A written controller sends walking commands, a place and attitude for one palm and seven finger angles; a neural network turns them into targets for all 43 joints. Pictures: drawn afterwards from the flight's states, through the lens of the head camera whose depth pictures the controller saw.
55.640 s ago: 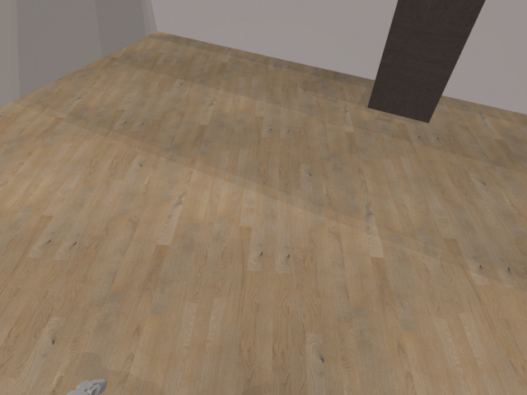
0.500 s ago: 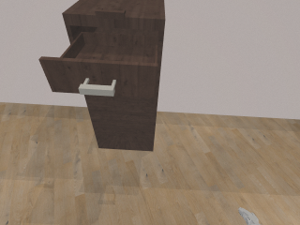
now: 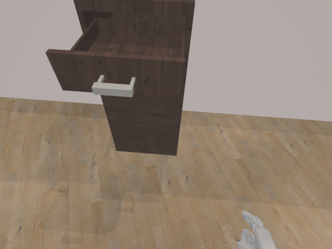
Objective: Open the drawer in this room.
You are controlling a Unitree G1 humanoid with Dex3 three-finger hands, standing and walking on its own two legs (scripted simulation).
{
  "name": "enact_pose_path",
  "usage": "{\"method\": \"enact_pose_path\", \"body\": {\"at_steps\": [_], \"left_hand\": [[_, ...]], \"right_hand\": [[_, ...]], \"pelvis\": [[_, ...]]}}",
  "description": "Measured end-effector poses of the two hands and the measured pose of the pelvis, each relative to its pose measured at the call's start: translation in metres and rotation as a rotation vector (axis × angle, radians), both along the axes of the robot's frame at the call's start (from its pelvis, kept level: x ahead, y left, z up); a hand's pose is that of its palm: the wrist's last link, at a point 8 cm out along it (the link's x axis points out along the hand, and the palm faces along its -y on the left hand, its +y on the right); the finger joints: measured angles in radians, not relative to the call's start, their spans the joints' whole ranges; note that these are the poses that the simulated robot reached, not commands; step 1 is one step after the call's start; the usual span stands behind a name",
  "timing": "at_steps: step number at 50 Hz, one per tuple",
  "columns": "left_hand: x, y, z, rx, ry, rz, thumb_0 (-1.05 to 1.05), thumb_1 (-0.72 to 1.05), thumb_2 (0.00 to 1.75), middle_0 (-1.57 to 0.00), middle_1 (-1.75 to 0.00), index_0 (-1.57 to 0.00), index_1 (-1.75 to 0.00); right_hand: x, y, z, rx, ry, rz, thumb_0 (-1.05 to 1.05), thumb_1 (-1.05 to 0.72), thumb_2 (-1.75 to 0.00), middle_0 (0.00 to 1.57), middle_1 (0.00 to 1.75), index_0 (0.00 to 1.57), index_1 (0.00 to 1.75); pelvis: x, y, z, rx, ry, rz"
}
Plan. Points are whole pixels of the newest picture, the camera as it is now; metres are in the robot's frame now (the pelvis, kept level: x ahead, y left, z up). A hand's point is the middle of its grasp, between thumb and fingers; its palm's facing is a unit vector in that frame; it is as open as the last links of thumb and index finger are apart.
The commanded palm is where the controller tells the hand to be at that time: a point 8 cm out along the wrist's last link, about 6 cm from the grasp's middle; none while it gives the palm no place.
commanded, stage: stop stepping back and stand still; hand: left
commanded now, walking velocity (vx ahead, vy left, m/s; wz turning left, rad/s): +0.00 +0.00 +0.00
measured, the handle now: (115, 84) +0.52 +0.18 +0.11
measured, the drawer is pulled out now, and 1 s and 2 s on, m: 0.30 0.30 0.30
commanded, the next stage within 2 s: let the arm hang, fingers relaxed in 0.30 s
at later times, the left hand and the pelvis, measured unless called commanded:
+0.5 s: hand (22, 163) +0.23 +0.28 +0.15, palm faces +0.34 -0.80 -0.50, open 7.4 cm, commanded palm none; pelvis -0.02 +0.02 +0.00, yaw +1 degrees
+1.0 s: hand out of the picture -0.15 +0.20 -0.15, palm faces +0.08 -0.96 -0.26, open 7.3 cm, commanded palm none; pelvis -0.07 +0.01 +0.01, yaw +2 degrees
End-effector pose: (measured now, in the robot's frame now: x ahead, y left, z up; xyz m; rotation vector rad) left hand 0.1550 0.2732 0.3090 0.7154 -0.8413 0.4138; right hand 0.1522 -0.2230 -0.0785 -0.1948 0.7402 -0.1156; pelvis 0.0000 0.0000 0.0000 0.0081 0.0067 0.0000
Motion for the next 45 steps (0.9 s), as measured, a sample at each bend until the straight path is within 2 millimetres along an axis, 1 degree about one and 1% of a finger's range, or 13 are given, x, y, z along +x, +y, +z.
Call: {"method": "enact_pose_path", "body": {"at_steps": [8,20,21,23,26,28,30,32,34,38,40,42,45], "left_hand": [[0.019,-0.007,-0.012,-0.023,0.130,-0.043,0.01,0.89,0.90,-0.21,-0.30,-0.21,-0.31],[-0.003,0.010,-0.003,0.016,0.118,-0.037,0.01,0.88,0.90,-0.21,-0.30,-0.21,-0.31],[-0.001,0.014,-0.011,-0.008,0.136,-0.046,0.01,0.89,0.90,-0.21,-0.30,-0.21,-0.31],[0.020,0.029,-0.057,-0.121,0.331,-0.014,0.00,0.89,0.90,-0.20,-0.30,-0.20,-0.30],[0.035,0.044,-0.176,-0.356,0.819,0.114,-0.01,0.90,0.90,-0.19,-0.30,-0.19,-0.30],[0.016,0.034,-0.262,-0.467,1.146,0.179,0.00,0.91,0.90,-0.19,-0.30,-0.19,-0.30],[-0.025,0.011,-0.336,-0.562,1.431,0.208,0.00,0.91,0.90,-0.19,-0.30,-0.19,-0.30],[-0.079,-0.020,-0.392,-0.671,1.677,0.212,0.01,0.92,0.90,-0.19,-0.30,-0.19,-0.30],[-0.135,-0.049,-0.429,-0.797,1.861,0.226,0.01,0.92,0.90,-0.19,-0.30,-0.19,-0.30],[-0.210,-0.041,-0.455,-0.948,1.986,0.376,-0.02,1.03,0.90,-0.21,-0.30,-0.20,-0.30],[-0.241,-0.036,-0.458,-0.981,2.051,0.430,-0.02,1.02,0.90,-0.21,-0.30,-0.20,-0.30],[-0.267,-0.032,-0.454,-0.994,2.108,0.480,-0.01,1.00,0.90,-0.20,-0.30,-0.20,-0.30],[-0.294,-0.028,-0.442,-0.989,2.168,0.544,-0.01,0.97,0.90,-0.20,-0.30,-0.20,-0.30]], "right_hand": [[0.016,0.004,0.006,0.032,-0.007,0.000,0.01,-0.90,-0.89,0.20,0.30,0.20,0.30],[0.007,0.003,0.022,-0.026,-0.032,-0.023,0.01,-0.91,-0.89,0.20,0.30,0.20,0.30],[0.006,0.003,0.020,-0.014,-0.047,-0.013,0.01,-0.91,-0.89,0.20,0.30,0.20,0.30],[0.002,0.000,0.008,-0.002,-0.043,0.026,0.01,-0.91,-0.89,0.20,0.30,0.20,0.30],[-0.013,-0.008,-0.017,0.015,0.010,0.020,0.01,-0.90,-0.89,0.20,0.30,0.20,0.30],[-0.030,-0.014,-0.032,0.024,0.054,0.003,0.01,-0.91,-0.89,0.20,0.30,0.20,0.30],[-0.055,-0.018,-0.045,0.030,0.124,-0.018,0.01,-0.91,-0.89,0.20,0.30,0.20,0.30],[-0.086,-0.020,-0.053,0.025,0.232,-0.035,0.01,-0.91,-0.89,0.20,0.30,0.20,0.30],[-0.121,-0.021,-0.057,0.005,0.365,-0.044,0.01,-0.91,-0.89,0.20,0.30,0.20,0.30],[-0.190,-0.020,-0.056,-0.044,0.604,-0.060,0.01,-0.91,-0.89,0.20,0.30,0.20,0.30],[-0.218,-0.016,-0.052,-0.058,0.693,-0.068,0.01,-0.91,-0.89,0.20,0.30,0.20,0.30],[-0.239,-0.011,-0.048,-0.054,0.755,-0.074,0.01,-0.91,-0.89,0.20,0.30,0.20,0.30],[-0.255,-0.004,-0.047,-0.029,0.793,-0.087,0.01,-0.91,-0.89,0.20,0.30,0.20,0.30]], "pelvis": [[0.009,0.003,0.007,-0.025,0.005,0.001],[-0.003,0.014,0.011,-0.031,-0.001,-0.009],[-0.006,0.016,0.010,-0.033,0.004,-0.004],[-0.013,0.020,0.006,-0.023,0.011,0.005],[-0.026,0.022,0.000,0.006,0.011,0.014],[-0.034,0.018,-0.006,0.031,0.001,0.011],[-0.041,0.013,-0.010,0.033,-0.021,0.008],[-0.045,0.009,-0.009,0.020,-0.035,0.023],[-0.049,0.007,-0.007,0.003,-0.040,0.030],[-0.056,0.004,-0.006,-0.045,-0.029,0.063],[-0.061,0.005,-0.004,-0.043,-0.029,0.067],[-0.064,0.006,0.001,-0.039,-0.025,0.059],[-0.066,0.008,0.007,-0.029,-0.017,0.049]]}}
